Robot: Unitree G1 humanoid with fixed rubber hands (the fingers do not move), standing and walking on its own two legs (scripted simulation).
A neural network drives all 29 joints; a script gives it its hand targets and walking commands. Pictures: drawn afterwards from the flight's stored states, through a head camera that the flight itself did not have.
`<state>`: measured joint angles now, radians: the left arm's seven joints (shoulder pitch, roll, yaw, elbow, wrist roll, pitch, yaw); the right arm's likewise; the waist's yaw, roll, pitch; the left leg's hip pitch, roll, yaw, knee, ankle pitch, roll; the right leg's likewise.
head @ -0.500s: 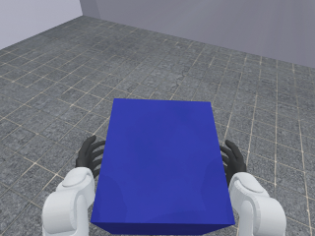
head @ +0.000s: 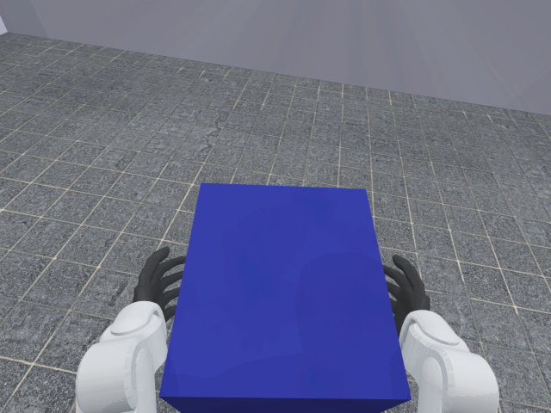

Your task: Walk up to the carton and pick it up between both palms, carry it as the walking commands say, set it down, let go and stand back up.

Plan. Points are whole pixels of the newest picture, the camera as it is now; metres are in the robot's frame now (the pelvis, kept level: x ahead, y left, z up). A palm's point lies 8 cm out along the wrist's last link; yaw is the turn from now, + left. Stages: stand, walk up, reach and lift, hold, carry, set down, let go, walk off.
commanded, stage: carry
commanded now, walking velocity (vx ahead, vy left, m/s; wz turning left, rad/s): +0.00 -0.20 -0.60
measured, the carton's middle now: (279, 309) +0.26 +0.01 +0.02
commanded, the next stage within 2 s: none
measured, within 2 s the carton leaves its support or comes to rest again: neither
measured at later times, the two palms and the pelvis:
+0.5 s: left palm (329, 335) +0.20 -0.05 +0.08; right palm out of the picture +0.14 -0.37 +0.08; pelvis -0.05 -0.16 -0.01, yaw -11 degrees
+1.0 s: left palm (354, 357) +0.17 -0.07 +0.09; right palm out of the picture +0.11 -0.39 +0.09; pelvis -0.08 -0.19 +0.00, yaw -10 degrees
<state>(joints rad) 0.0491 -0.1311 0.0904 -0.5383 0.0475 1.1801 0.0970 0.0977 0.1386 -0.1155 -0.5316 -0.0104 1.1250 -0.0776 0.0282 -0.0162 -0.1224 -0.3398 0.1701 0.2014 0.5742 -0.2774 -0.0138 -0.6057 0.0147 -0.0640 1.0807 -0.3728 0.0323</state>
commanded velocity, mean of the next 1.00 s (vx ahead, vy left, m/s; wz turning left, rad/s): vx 0.00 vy -0.04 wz -0.11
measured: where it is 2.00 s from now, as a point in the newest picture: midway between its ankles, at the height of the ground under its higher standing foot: outside the picture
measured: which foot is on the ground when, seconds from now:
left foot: down 0.00-0.18, up 0.20-0.58, down 0.60-1.00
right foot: up 0.00-0.16, down 0.18-1.00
